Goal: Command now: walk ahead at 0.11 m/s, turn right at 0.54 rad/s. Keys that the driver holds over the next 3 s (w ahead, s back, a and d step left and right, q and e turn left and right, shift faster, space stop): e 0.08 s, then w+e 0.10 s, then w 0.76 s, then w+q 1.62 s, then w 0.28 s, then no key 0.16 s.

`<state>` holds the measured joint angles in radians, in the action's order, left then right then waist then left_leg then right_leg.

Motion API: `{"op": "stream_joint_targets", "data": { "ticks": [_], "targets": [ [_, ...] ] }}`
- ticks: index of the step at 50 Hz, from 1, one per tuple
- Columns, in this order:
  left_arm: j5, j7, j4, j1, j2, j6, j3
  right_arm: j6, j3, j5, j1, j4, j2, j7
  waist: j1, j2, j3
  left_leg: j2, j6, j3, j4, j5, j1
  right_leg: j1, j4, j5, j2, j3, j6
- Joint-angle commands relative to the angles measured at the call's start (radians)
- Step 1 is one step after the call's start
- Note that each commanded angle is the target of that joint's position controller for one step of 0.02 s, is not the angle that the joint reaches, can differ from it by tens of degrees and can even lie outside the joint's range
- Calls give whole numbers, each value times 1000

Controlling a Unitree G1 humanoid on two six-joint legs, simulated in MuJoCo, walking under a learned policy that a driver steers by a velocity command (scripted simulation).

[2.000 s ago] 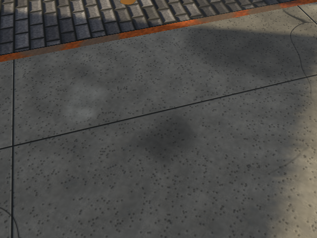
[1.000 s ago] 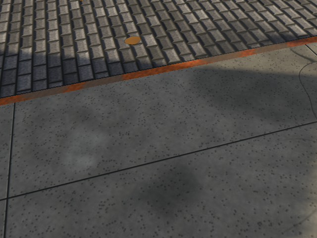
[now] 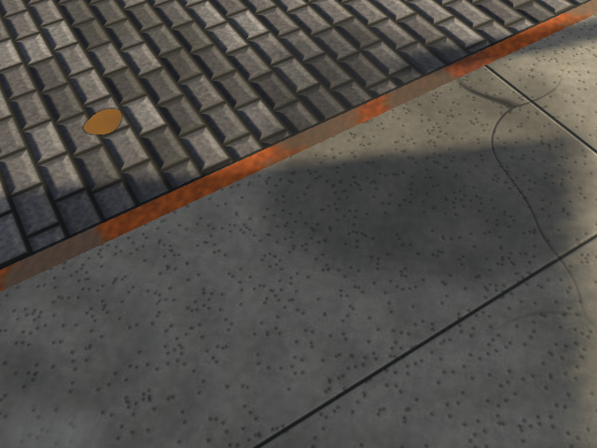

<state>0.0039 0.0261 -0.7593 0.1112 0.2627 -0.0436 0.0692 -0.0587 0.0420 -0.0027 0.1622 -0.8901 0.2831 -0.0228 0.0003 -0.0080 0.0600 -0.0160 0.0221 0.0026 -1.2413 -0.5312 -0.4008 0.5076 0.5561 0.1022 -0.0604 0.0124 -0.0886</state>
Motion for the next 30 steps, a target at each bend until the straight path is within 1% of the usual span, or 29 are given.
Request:
{"op": "stream_joint_targets", "data": {
  "ticks": [1, 2, 3, 4, 5, 6, 7, 8, 9, 11, 14, 15, 16, 17, 18, 19, 20, 21, 22, 23, 24, 25, 26, 28, 30],
  "targets": [
    [-14, -22, 81, 40, 130, 8, 34, 10, 31, 5, 28, 76, 117, -17, 2, -3, -222, 69, 5, -95, -20, 81, -240, -347, -222, -249, 284, -389, -204],
    [-1, -24, 88, 31, 130, 14, 34, 25, 34, 9, 34, 83, 114, -20, 22, 31, -201, 64, 6, -86, 29, 101, -181, -266, -244, -210, 252, -371, -191],
    [6, -25, 96, 26, 140, 16, 38, 32, 32, 11, 47, 86, 96, -23, 32, 60, -193, 52, 10, -75, 88, 116, -152, -226, -251, -222, 229, -349, -186],
    [8, -30, 102, 32, 152, 17, 43, 35, 29, 12, 54, 86, 81, -28, 33, 78, -197, 42, 18, -69, 145, 125, -140, -213, -249, -250, 216, -333, -185],
    [3, -36, 106, 44, 159, 17, 46, 35, 28, 13, 55, 89, 76, -31, 32, 80, -219, 39, 25, -71, 204, 145, -136, -218, -254, -179, 208, -335, -184],
    [-6, -43, 112, 50, 164, 19, 49, 35, 27, 13, 41, 95, 75, -31, 24, 83, -231, 39, 31, -74, 258, 172, -136, -219, -269, -30, 202, -351, -181],
    [-14, -49, 119, 52, 168, 21, 51, 34, 27, 13, 18, 104, 76, -29, 14, 97, -232, 39, 34, -77, 307, 202, -137, -214, -292, 158, 195, -375, -175],
    [-19, -55, 127, 47, 173, 23, 52, 32, 28, 11, -6, 115, 81, -26, 7, 125, -221, 35, 36, -78, 354, 222, -140, -205, -313, 290, 192, -403, -165],
    [-18, -59, 132, 46, 176, 24, 52, 27, 30, 8, -27, 124, 87, -22, 1, 145, -207, 29, 35, -80, 397, 235, -140, -199, -325, 354, 192, -426, -156],
    [-12, -63, 132, 65, 172, 23, 50, 11, 29, 4, -40, 129, 89, -12, -13, 157, -199, 31, 31, -69, 468, 262, -124, -211, -324, 379, 202, -430, -142],
    [-8, -58, 119, 109, 158, 23, 41, -18, 26, 0, -43, 134, 81, 4, -31, 161, -192, 24, 11, -37, 555, 251, -42, -206, -308, 406, 210, -433, -135],
    [-6, -53, 114, 120, 153, 23, 37, -27, 26, -2, -33, 132, 79, 10, -28, 163, -183, 20, -2, -23, 588, 238, -5, -194, -303, 431, 212, -438, -133],
    [-7, -49, 113, 117, 148, 25, 33, -36, 26, -6, -12, 127, 73, 15, -12, 162, -168, 15, -21, -7, 643, 245, 47, -170, -292, 464, 206, -436, -126],
    [-10, -46, 114, 105, 141, 27, 28, -43, 27, -6, 20, 115, 66, 18, 13, 155, -151, 11, -40, 9, 717, 269, 119, -132, -273, 495, 187, -426, -111],
    [-10, -45, 117, 98, 122, 28, 21, -48, 30, -3, 63, 100, 69, 18, 38, 140, -136, 22, -58, 7, 779, 264, 192, -90, -239, 513, 156, -411, -86],
    [-11, -44, 130, 69, 80, 25, 8, -52, 38, 5, 145, 81, 100, 13, 70, 79, -126, 123, -92, -100, 852, 193, 290, 5, -114, 498, 106, -361, -43],
    [-19, -41, 143, 60, 8, 14, -9, -51, 49, 21, 229, 63, 163, 9, 74, -108, -127, 299, -160, -360, 979, 5, 398, 161, 189, 429, -21, -178, 22],
    [-31, -38, 191, 25, 67, -9, 4, -50, 76, 38, 246, 55, 241, 21, 67, -246, -15, 425, -267, -667, 1083, -207, 381, 390, 325, 437, -29, -139, 19],
    [-33, -34, 182, 20, 127, -26, 18, -56, 69, 21, 202, 75, 195, 18, 53, -180, 29, 424, -281, -661, 1082, -231, 372, 449, 414, 354, 27, -191, 19],
    [-27, -25, 160, 40, 141, -32, 24, -57, 56, 4, 171, 85, 147, 15, 34, -141, 26, 371, -245, -563, 1069, -151, 391, 458, 436, 265, 49, -181, 26],
    [-16, -23, 144, 51, 129, -32, 24, -54, 51, 0, 156, 93, 133, 16, 25, -127, -1, 328, -215, -478, 1071, -73, 398, 435, 437, 207, 72, -146, 36],
    [-10, -21, 145, 36, 116, -34, 22, -50, 47, -2, 158, 90, 127, 16, 30, -122, 2, 306, -203, -418, 1085, 15, 389, 420, 426, 144, 93, -125, 49],
    [-7, -19, 144, 18, 96, -35, 19, -50, 41, 2, 172, 84, 114, 16, 38, -116, -5, 277, -196, -350, 1096, 118, 366, 381, 424, 82, 101, -95, 60],
    [-10, -16, 150, -5, 61, -34, 11, -49, 34, 3, 211, 68, 96, 17, 50, -120, -18, 242, -194, -253, 1103, 275, 349, 335, 391, -3, 110, -54, 77],
    [-13, -14, 165, -50, 38, -35, 3, -43, 31, -2, 243, 55, 96, 16, 70, -122, -14, 217, -187, -180, 1103, 380, 341, 288, 292, -62, 113, -28, 86]
  ]
}}
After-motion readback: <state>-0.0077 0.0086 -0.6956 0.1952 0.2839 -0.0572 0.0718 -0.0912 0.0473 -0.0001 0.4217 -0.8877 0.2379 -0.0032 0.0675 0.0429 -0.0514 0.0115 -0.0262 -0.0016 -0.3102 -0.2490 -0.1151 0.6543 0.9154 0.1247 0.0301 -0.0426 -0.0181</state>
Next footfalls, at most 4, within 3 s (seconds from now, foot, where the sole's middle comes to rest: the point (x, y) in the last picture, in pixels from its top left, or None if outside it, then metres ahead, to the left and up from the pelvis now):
0.38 left None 0.16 0.15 -0.76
0.84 right None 0.40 -0.16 -0.76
1.38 left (305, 306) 0.75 0.04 -0.76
1.86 right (365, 209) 1.04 -0.13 -0.76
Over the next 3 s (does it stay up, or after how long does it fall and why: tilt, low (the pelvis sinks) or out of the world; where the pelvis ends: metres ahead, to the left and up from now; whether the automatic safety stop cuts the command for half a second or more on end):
stays up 1.39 0.26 0.01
